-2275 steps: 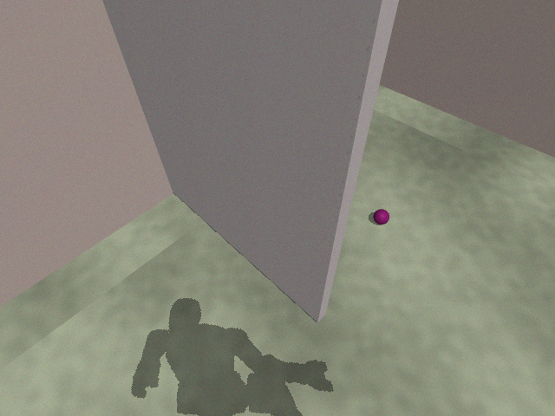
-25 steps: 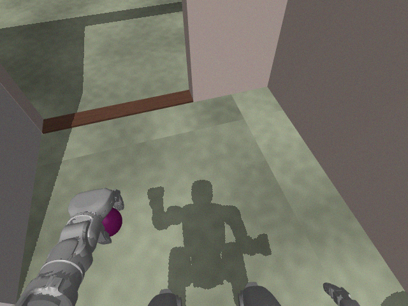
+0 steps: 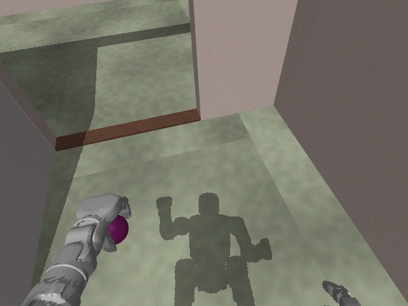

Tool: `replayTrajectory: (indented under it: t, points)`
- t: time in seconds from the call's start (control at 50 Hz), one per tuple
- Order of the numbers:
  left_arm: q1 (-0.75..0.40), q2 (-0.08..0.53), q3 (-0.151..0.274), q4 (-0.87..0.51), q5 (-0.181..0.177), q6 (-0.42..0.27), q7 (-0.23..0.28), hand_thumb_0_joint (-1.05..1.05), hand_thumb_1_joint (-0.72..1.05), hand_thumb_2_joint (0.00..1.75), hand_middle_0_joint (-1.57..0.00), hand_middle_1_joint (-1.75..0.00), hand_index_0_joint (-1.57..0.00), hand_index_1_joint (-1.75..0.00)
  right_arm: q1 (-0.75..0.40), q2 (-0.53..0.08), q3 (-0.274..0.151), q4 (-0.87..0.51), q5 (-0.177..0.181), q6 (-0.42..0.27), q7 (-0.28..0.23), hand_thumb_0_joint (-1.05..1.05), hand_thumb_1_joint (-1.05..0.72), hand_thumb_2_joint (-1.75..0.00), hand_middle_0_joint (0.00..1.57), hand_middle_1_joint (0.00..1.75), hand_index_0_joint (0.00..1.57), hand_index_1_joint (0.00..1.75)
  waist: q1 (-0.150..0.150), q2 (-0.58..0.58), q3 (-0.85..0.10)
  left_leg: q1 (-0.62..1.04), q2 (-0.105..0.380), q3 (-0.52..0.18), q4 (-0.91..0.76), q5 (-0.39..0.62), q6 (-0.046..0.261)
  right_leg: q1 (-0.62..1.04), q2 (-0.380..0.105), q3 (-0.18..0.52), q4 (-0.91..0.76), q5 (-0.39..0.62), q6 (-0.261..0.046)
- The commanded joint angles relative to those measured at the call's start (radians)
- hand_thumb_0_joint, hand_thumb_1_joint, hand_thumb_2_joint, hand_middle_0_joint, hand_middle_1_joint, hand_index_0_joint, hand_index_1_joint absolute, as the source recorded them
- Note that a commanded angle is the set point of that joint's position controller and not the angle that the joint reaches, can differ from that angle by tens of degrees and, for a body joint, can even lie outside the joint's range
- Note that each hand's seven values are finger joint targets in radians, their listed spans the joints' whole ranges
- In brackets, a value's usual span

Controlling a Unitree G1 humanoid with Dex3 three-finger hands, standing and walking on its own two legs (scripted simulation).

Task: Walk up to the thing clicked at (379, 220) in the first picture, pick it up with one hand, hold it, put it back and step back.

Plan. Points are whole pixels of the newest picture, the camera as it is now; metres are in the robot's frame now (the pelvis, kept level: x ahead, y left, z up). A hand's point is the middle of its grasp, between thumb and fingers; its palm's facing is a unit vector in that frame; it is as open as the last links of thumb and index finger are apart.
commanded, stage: hold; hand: left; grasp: from above
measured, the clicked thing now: (113, 229) +0.32 +0.23 -0.09
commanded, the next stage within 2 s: crouch in 1.58 s
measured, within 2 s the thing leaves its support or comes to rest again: neither
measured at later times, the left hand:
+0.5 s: hand (109, 228) +0.29 +0.21 -0.03, palm faces -0.46 -0.06 -0.88, open 9.2 cm
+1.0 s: hand (107, 236) +0.27 +0.21 -0.02, palm faces -0.46 -0.07 -0.89, open 9.2 cm
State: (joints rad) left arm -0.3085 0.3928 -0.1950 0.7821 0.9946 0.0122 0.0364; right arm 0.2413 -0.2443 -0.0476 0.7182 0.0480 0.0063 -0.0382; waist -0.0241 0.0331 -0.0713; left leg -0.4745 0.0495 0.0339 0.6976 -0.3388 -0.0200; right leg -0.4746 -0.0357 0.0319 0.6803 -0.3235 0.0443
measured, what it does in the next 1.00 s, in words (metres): stands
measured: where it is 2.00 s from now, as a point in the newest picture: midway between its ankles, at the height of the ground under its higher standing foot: outside the picture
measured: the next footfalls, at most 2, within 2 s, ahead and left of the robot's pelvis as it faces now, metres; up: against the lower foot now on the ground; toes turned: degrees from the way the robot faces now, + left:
none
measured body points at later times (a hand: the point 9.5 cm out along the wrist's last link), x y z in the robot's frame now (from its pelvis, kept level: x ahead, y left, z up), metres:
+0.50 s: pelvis +0.00 -0.01 +0.01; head +0.01 -0.03 +0.46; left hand +0.31 +0.21 +0.02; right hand +0.13 -0.27 -0.11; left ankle +0.01 +0.13 -0.72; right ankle +0.01 -0.15 -0.72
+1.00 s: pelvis -0.02 -0.01 +0.02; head -0.02 -0.04 +0.47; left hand +0.29 +0.21 +0.04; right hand +0.13 -0.26 -0.10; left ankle +0.01 +0.13 -0.72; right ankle +0.01 -0.15 -0.72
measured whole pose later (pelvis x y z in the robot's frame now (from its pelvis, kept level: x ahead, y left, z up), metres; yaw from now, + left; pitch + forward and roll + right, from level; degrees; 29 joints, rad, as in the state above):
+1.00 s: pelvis -0.02 -0.01 +0.02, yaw -1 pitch +0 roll +1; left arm -0.23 0.39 -0.22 0.62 0.98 0.03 -0.07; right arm 0.19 -0.25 -0.03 0.67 0.07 0.06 -0.05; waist 0.01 0.05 -0.02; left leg -0.27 0.05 0.05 0.50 -0.23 -0.03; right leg -0.30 -0.03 0.04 0.53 -0.23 0.03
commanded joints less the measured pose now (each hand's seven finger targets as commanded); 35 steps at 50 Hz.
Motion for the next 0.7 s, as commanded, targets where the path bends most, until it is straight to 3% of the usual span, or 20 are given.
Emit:
replayTrajectory:
  t: [0.0,0.12,0.2,0.24,0.26,0.32,0.38,0.4,0.44,0.46,0.52,0.56,0.66,0.68]
  points:
    - [-0.324,0.205,0.091,-0.218,0.006,-0.004,0.038,0.0,0.65,0.68,-0.93,-0.76,-1.0,-0.69,-0.017,-0.149,-0.051,-0.116,-0.002,-0.023,-0.004,0.0,-0.9,-0.9,0.2,0.3,0.2,0.3,-0.003,0.012,-0.272,0.203,-0.053,-0.003,-0.098,0.335,0.011,0.118,0.071,-0.042,-0.09,0.279,-0.047]
    - [-0.306,0.216,0.101,-0.238,0.012,0.0,0.026,0.0,0.63,0.72,-0.93,-0.75,-0.99,-0.7,-0.028,-0.155,-0.055,-0.131,0.0,-0.007,-0.001,0.0,-0.9,-0.9,0.2,0.3,0.2,0.3,0.006,0.004,-0.269,0.232,-0.056,0.005,-0.116,0.373,0.015,0.156,0.067,-0.041,-0.107,0.321,-0.043]
    - [-0.305,0.2,0.086,-0.26,0.009,0.001,0.012,0.0,0.63,0.72,-0.93,-0.75,-0.99,-0.7,-0.037,-0.151,-0.052,-0.14,0.001,0.002,-0.001,0.0,-0.9,-0.9,0.2,0.3,0.2,0.3,0.002,-0.008,-0.254,0.236,-0.058,0.008,-0.136,0.341,0.02,0.169,0.065,-0.036,-0.129,0.302,-0.04]
    - [-0.287,0.213,0.101,-0.254,0.008,0.005,0.003,0.0,0.65,0.72,-0.94,-0.77,-1.0,-0.71,-0.051,-0.152,-0.052,-0.144,0.003,0.006,-0.003,0.0,-0.9,-0.9,0.2,0.3,0.2,0.3,0.018,-0.002,-0.249,0.244,-0.059,0.014,-0.143,0.353,0.021,0.18,0.065,-0.036,-0.134,0.313,-0.04]
    - [-0.279,0.195,0.084,-0.256,0.009,0.007,-0.002,0.0,0.65,0.73,-0.95,-0.76,-1.0,-0.71,-0.049,-0.152,-0.052,-0.15,0.003,0.008,-0.002,0.0,-0.9,-0.9,0.2,0.3,0.2,0.3,0.008,-0.024,-0.247,0.248,-0.057,0.014,-0.145,0.36,0.023,0.184,0.065,-0.036,-0.134,0.322,-0.04]
    - [-0.296,0.214,0.097,-0.284,0.004,0.005,-0.012,0.0,0.66,0.72,-0.93,-0.79,-1.0,-0.73,-0.063,-0.15,-0.048,-0.157,0.005,0.014,-0.005,0.0,-0.9,-0.9,0.2,0.3,0.2,0.3,0.018,-0.014,-0.233,0.253,-0.059,0.018,-0.161,0.335,0.026,0.184,0.063,-0.034,-0.157,0.301,-0.039]
    - [-0.296,0.195,0.081,-0.29,0.004,0.009,-0.018,0.0,0.67,0.73,-0.94,-0.8,-1.0,-0.73,-0.077,-0.142,-0.04,-0.163,0.006,0.017,-0.004,0.0,-0.9,-0.9,0.2,0.3,0.2,0.3,0.014,-0.03,-0.218,0.252,-0.064,0.021,-0.174,0.3,0.032,0.187,0.056,-0.029,-0.174,0.278,-0.033]
    - [-0.295,0.22,0.103,-0.299,0.0,0.01,-0.018,0.0,0.68,0.73,-0.94,-0.81,-1.0,-0.74,-0.078,-0.146,-0.041,-0.167,0.006,0.019,-0.006,0.0,-0.9,-0.9,0.2,0.3,0.2,0.3,0.024,-0.018,-0.22,0.252,-0.064,0.023,-0.18,0.293,0.031,0.194,0.057,-0.031,-0.182,0.265,-0.034]
    - [-0.286,0.2,0.085,-0.301,0.002,0.009,-0.024,0.0,0.67,0.74,-0.94,-0.82,-1.01,-0.75,-0.086,-0.141,-0.036,-0.171,0.007,0.02,-0.005,0.0,-0.9,-0.9,0.2,0.3,0.2,0.3,0.019,-0.028,-0.212,0.253,-0.063,0.021,-0.189,0.276,0.033,0.194,0.056,-0.028,-0.183,0.246,-0.035]
    - [-0.289,0.216,0.099,-0.307,0.005,0.011,-0.022,0.0,0.69,0.75,-0.94,-0.82,-1.01,-0.76,-0.097,-0.141,-0.037,-0.174,0.009,0.024,-0.006,0.0,-0.9,-0.9,0.2,0.3,0.2,0.3,0.028,-0.008,-0.213,0.265,-0.064,0.025,-0.198,0.274,0.03,0.196,0.056,-0.029,-0.189,0.24,-0.038]
    - [-0.297,0.199,0.083,-0.313,0.003,0.01,-0.026,0.0,0.68,0.72,-0.93,-0.84,-1.01,-0.76,-0.102,-0.144,-0.034,-0.177,0.009,0.024,-0.008,0.0,-0.9,-0.9,0.2,0.3,0.2,0.3,0.017,-0.032,-0.192,0.266,-0.058,0.018,-0.21,0.258,0.03,0.19,0.06,-0.033,-0.199,0.215,-0.039]
    - [-0.285,0.212,0.1,-0.303,-0.001,0.011,-0.025,0.0,0.68,0.72,-0.93,-0.84,-1.0,-0.76,-0.105,-0.142,-0.032,-0.177,0.009,0.023,-0.009,0.0,-0.9,-0.9,0.2,0.3,0.2,0.3,0.023,-0.024,-0.185,0.262,-0.06,0.019,-0.217,0.237,0.031,0.196,0.058,-0.031,-0.209,0.193,-0.039]
    - [-0.292,0.195,0.081,-0.357,-0.003,0.01,-0.033,0.0,0.67,0.76,-0.94,-0.84,-1.0,-0.77,-0.126,-0.138,-0.03,-0.187,0.012,0.022,-0.012,0.0,-0.9,-0.9,0.2,0.3,0.2,0.3,0.025,-0.017,-0.191,0.285,-0.06,0.024,-0.234,0.224,0.03,0.199,0.056,-0.027,-0.221,0.178,-0.04]
    - [-0.301,0.212,0.093,-0.35,0.001,0.011,-0.032,0.0,0.68,0.76,-0.94,-0.84,-1.01,-0.78,-0.126,-0.139,-0.03,-0.181,0.011,0.022,-0.013,0.0,-0.9,-0.9,0.2,0.3,0.2,0.3,0.027,-0.009,-0.192,0.289,-0.059,0.022,-0.236,0.223,0.029,0.199,0.057,-0.028,-0.222,0.175,-0.041]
